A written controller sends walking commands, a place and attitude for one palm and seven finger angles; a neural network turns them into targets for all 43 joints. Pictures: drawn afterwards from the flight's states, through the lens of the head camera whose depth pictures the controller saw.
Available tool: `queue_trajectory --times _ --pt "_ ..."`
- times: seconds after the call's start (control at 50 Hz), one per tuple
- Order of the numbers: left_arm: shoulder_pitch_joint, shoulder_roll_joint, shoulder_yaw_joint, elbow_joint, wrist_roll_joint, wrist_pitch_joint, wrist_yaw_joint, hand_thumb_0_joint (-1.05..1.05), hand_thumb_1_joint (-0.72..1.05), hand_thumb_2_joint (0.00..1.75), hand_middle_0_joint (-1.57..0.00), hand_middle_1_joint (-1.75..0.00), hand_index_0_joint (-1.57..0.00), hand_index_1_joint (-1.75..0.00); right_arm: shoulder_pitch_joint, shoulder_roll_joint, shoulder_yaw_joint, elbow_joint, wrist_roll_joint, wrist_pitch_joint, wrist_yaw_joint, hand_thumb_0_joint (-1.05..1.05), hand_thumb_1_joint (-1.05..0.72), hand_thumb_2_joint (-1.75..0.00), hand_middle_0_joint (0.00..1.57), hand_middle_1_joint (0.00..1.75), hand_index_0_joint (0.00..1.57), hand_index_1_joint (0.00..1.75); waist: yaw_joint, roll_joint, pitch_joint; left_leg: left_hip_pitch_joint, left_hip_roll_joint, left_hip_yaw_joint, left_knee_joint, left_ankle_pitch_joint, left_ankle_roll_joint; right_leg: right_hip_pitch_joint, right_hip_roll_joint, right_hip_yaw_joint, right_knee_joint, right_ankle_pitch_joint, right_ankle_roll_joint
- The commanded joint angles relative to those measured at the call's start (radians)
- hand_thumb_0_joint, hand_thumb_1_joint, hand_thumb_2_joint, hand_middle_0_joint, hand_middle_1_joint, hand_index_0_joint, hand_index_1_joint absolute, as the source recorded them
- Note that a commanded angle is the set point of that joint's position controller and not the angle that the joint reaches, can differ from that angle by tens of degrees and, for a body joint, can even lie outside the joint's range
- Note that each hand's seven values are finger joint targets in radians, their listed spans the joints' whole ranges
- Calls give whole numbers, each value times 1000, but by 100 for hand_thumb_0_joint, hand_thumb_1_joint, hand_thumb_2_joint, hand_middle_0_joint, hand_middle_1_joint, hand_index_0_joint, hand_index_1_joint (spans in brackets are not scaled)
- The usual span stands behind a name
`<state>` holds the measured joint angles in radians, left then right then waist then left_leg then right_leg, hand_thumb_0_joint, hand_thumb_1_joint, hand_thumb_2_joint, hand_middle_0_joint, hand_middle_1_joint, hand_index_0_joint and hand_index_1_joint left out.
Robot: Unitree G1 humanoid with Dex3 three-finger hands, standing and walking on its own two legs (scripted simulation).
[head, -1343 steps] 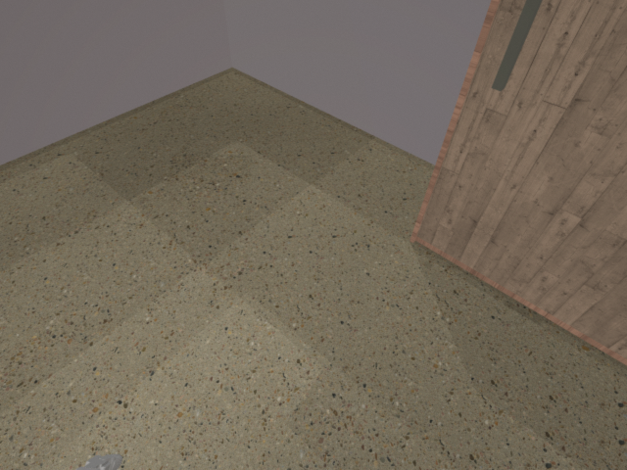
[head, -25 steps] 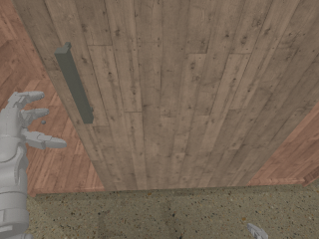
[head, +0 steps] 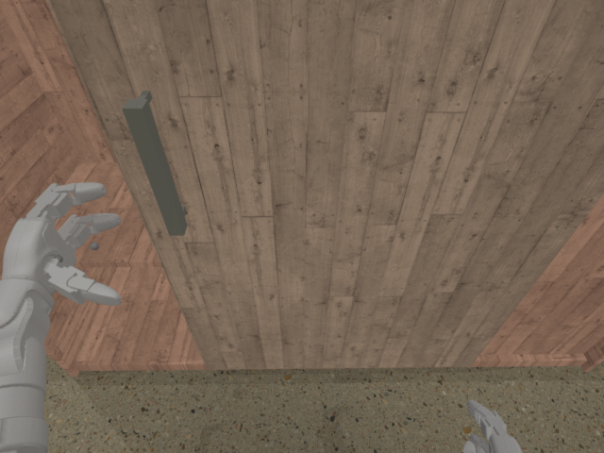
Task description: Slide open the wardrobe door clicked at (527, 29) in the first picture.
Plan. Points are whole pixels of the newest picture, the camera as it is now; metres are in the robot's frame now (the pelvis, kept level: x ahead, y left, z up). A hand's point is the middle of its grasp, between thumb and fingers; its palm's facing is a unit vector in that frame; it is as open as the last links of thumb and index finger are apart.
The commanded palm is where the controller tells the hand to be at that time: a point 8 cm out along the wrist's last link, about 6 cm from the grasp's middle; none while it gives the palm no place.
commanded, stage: draw the hand back to the body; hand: left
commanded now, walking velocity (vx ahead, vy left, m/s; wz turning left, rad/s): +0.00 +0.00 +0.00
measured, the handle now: (163, 168) +0.50 +0.27 +0.12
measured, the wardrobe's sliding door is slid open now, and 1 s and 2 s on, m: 0.44 0.44 0.44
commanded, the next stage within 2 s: step back with the hand held close in 1.40 s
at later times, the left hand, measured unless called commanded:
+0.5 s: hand (43, 295) +0.24 +0.30 +0.15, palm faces +0.45 -0.86 -0.23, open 13.7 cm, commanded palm +0.19 +0.32 +0.16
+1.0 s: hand (51, 309) +0.21 +0.26 +0.17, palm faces +0.45 -0.82 -0.35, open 8.9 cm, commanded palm +0.16 +0.30 +0.18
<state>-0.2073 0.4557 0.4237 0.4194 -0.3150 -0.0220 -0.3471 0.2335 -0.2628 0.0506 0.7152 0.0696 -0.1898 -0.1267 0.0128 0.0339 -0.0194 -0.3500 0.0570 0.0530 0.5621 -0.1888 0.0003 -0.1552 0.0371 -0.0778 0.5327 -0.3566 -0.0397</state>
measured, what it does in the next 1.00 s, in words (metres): stands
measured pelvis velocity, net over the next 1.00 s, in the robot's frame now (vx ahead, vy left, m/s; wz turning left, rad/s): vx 0.02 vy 0.00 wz -0.02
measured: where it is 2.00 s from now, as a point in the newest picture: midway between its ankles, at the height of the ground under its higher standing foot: outside the picture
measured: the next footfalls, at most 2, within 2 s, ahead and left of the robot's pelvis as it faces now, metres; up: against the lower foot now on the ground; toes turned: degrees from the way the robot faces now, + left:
none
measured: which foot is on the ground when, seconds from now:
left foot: down 0.00-1.00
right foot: down 0.00-1.00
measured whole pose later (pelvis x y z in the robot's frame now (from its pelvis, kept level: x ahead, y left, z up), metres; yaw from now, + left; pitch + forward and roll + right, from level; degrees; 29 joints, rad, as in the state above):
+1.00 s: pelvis +0.02 +0.00 +0.01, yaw -1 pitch -6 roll +0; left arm 0.47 0.33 0.33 -0.36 -0.09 -0.11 0.12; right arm 0.19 -0.23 0.01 0.71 -0.01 -0.16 -0.06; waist 0.06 0.06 0.03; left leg -0.12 0.04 0.08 0.37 -0.13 0.00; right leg 0.08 0.03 -0.05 0.30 -0.27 -0.03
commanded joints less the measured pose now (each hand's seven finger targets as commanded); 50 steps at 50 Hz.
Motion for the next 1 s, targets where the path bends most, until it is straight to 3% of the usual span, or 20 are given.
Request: queue_trajectory --times 0.0,0.04,0.08,0.12,0.2,0.3,0.32,0.34,0.36,0.46,0.5,0.58,0.7,0.76,0.92,0.98 --pt "-133 277 127 -258 -46 -28 -12 0 -55 20 -25 -115 -25 -115 -118 -135 -56 -201 4 -79 4 0 -90 -90 20 30 20 30 47 4 -185 195 -51 -62 -40 85 38 -105 -38 115 -89 316 57" --pt "-130 278 139 -355 -56 -26 8 0 -55 20 -25 -115 -25 -115 -123 -132 -56 -210 5 -88 8 0 -90 -90 20 30 20 30 44 11 -204 207 -48 -62 -34 98 37 -96 -40 120 -85 341 64" --pt "-86 236 121 -413 -61 -26 20 0 -55 20 -25 -115 -25 -115 -128 -131 -59 -214 5 -100 10 0 -90 -90 20 30 20 30 40 6 -183 224 -46 -61 -38 103 38 -114 -30 112 -88 335 65" --pt "-59 237 124 -480 -60 -32 31 0 -55 20 -25 -115 -25 -115 -130 -134 -58 -210 1 -110 8 0 -90 -90 20 30 20 30 40 14 -175 239 -40 -59 -36 122 40 -113 -24 105 -85 339 62" --pt "-47 191 77 -564 -52 -16 43 0 -55 20 -25 -115 -25 -115 -151 -126 -52 -201 4 -126 -5 0 -90 -90 20 30 20 30 33 91 -118 265 -40 -65 -80 68 34 -148 -6 74 -117 217 42" --pt "8 180 81 -612 -56 19 63 0 -37 29 -24 -104 -24 -104 -172 -123 -42 -187 -1 -138 -21 0 -90 -90 20 30 20 30 42 45 -108 287 -38 -79 -121 36 34 -130 0 57 -151 163 36" --pt "-2 275 120 -668 84 -43 232 0 -33 31 -24 -102 -24 -102 -160 -122 -53 -171 -43 -132 -7 0 -90 -90 20 30 20 30 48 59 -16 269 -39 -60 -135 -6 21 -163 -18 90 -240 99 24" --pt "64 163 57 -626 103 -64 300 0 -30 32 -24 -100 -24 -100 -175 -110 -47 -156 -52 -128 -1 0 -90 -90 20 30 20 30 28 58 21 264 -39 -67 -154 -44 14 -170 -24 78 -258 73 23" --pt "149 96 16 -625 130 -77 345 0 -26 34 -24 -98 -24 -98 -168 -101 -51 -149 -49 -118 6 0 -90 -90 20 30 20 30 27 20 22 284 -30 -65 -174 -53 14 -142 -20 68 -260 71 23" --pt "164 94 -15 -797 203 -130 451 0 -8 43 -23 -87 -23 -87 -184 -101 -59 -150 -64 -91 26 0 -90 -90 20 30 20 30 33 88 -85 375 -22 -52 -238 -13 14 -40 -8 68 -271 121 18" --pt "209 67 -34 -794 216 -134 466 0 -1 46 -23 -83 -23 -83 -190 -95 -57 -148 -67 -82 30 0 -90 -90 20 30 20 30 35 67 -58 379 -21 -52 -256 2 13 -26 -2 62 -277 133 17" --pt "280 80 -7 -808 224 -135 479 0 14 53 -23 -75 -23 -75 -203 -90 -60 -147 -73 -56 32 0 -90 -90 20 30 20 30 45 32 -40 378 -24 -42 -266 35 16 8 -3 61 -298 147 19" --pt "378 74 -4 -903 231 -144 482 0 36 64 -22 -62 -22 -62 -213 -82 -64 -158 -79 -39 41 0 -90 -90 20 30 20 30 52 82 -42 399 -25 -36 -259 99 11 35 -4 62 -300 200 17" --pt "459 63 1 -918 225 -143 477 0 47 69 -22 -55 -22 -55 -217 -80 -68 -169 -78 -30 45 0 -90 -90 20 30 20 30 56 18 -11 381 -23 -33 -257 115 14 39 -4 58 -302 212 21" --pt "570 71 16 -1005 226 -159 477 0 75 83 -21 -38 -21 -38 -208 -79 -79 -177 -79 -29 50 0 -90 -90 20 30 20 30 56 59 -4 380 -31 -12 -226 151 18 39 -13 66 -302 266 25" --pt "616 64 16 -1020 219 -162 475 0 86 88 -20 -32 -20 -32 -209 -74 -81 -182 -79 -29 49 0 -90 -90 20 30 20 30 56 4 13 371 -33 -6 -217 154 24 28 -16 67 -300 289 33"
